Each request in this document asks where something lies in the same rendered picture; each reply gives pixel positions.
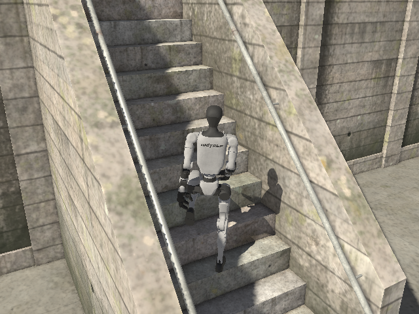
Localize stairs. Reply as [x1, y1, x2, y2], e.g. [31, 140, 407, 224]
[81, 0, 314, 314]

